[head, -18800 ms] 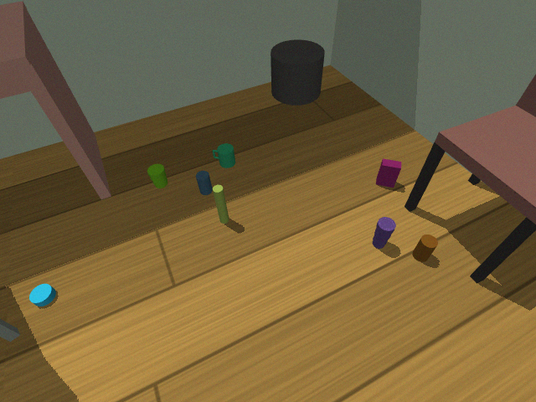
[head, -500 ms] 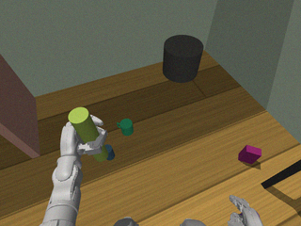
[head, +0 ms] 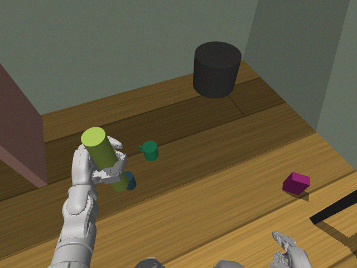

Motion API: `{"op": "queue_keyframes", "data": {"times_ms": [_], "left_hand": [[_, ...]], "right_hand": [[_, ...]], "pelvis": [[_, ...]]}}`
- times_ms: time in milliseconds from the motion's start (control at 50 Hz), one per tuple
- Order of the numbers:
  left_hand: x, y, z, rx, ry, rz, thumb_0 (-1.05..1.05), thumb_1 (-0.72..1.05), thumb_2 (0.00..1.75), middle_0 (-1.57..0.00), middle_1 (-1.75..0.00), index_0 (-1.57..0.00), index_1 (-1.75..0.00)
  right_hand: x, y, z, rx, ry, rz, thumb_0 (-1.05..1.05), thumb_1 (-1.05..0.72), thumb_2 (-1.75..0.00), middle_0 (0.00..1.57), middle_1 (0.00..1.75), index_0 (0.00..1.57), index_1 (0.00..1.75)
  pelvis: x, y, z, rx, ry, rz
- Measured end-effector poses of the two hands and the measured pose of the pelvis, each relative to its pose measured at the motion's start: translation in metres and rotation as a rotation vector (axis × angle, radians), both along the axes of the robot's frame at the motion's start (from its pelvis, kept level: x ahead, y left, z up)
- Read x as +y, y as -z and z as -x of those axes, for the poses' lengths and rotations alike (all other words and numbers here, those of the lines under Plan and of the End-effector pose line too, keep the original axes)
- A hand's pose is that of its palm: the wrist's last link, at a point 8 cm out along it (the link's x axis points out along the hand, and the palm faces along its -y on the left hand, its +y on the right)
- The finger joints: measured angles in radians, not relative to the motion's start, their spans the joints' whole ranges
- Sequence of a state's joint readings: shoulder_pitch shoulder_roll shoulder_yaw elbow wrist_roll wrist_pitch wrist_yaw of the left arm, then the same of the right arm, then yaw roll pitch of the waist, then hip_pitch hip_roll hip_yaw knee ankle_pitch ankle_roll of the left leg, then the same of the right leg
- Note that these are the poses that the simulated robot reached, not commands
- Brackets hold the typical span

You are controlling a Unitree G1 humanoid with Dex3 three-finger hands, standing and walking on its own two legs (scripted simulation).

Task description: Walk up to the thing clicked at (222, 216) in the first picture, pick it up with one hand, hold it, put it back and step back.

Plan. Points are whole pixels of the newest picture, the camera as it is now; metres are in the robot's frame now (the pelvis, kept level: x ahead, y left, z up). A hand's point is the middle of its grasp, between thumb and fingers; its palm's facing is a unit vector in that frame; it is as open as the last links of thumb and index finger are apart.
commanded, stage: hold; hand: left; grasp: from the side
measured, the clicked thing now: (109, 164) +0.33 +0.18 +0.03
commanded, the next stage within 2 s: crouch in 0.20 s
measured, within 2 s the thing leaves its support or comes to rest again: neither
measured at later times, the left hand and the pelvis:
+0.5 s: hand (115, 164) +0.33 +0.17 +0.03, palm faces +0.08 -1.00 +0.00, open 5.9 cm; pelvis +0.00 +0.00 +0.00, yaw +0 degrees
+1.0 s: hand (129, 190) +0.35 +0.18 -0.19, palm faces +0.06 -1.00 -0.01, open 5.9 cm; pelvis -0.03 +0.00 -0.16, yaw -1 degrees
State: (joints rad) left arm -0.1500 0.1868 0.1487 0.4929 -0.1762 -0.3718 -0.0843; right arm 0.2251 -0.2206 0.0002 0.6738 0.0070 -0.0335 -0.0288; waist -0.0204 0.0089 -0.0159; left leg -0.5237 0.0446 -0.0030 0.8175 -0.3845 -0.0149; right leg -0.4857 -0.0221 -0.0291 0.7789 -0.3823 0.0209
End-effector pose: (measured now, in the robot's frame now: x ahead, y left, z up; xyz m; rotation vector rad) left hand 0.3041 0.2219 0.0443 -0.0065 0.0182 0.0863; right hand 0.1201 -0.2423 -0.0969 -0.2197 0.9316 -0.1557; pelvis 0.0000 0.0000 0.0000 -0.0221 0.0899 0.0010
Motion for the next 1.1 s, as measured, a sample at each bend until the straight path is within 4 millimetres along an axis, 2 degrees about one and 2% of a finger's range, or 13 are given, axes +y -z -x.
{"op": "queue_keyframes", "data": {"times_ms": [400,560,680,780,940,1100], "left_hand": [[-0.001,0.002,-0.002,0.006,0.01,-0.013,0.02,0.1,1.12,-0.94,-1.13,-0.98,-1.13],[0.0,0.028,-0.001,0.04,-0.004,0.003,0.02,0.1,1.12,-0.94,-1.12,-0.98,-1.13],[0.005,0.066,-0.005,0.051,-0.005,0.008,0.02,0.1,1.12,-0.94,-1.12,-0.98,-1.13],[0.01,0.109,-0.01,0.037,0.0,0.005,0.02,0.1,1.12,-0.94,-1.12,-0.98,-1.13],[0.01,0.197,-0.022,0.008,0.034,-0.009,0.02,0.09,1.12,-0.95,-1.12,-0.98,-1.12],[0.013,0.277,-0.028,0.01,-0.001,-0.014,0.02,0.09,1.13,-0.95,-1.12,-0.98,-1.12]], "right_hand": [[0.0,0.002,0.0,0.008,0.0,-0.008,0.01,-0.9,-0.9,0.2,0.3,0.21,0.3],[-0.004,0.009,0.002,0.027,-0.009,0.003,0.01,-0.88,-0.89,0.2,0.3,0.21,0.3],[-0.012,0.028,0.01,0.065,-0.02,0.029,0.0,-0.88,-0.89,0.2,0.3,0.21,0.3],[-0.019,0.058,0.022,0.11,-0.031,0.054,0.0,-0.88,-0.89,0.2,0.3,0.21,0.3],[-0.026,0.139,0.037,0.18,-0.053,0.074,0.0,-0.89,-0.89,0.2,0.3,0.2,0.3],[-0.018,0.222,0.047,0.239,-0.077,0.045,0.0,-0.9,-0.9,0.2,0.3,0.2,0.3]], "pelvis": [[0.0,0.001,-0.002,0.006,0.0,0.001],[-0.001,0.008,0.0,0.043,-0.001,0.001],[-0.002,0.027,0.008,0.115,-0.001,0.004],[-0.002,0.058,0.016,0.21,0.002,0.009],[-0.002,0.135,0.026,0.372,0.007,0.019],[-0.003,0.204,0.043,0.459,0.022,0.021]]}}
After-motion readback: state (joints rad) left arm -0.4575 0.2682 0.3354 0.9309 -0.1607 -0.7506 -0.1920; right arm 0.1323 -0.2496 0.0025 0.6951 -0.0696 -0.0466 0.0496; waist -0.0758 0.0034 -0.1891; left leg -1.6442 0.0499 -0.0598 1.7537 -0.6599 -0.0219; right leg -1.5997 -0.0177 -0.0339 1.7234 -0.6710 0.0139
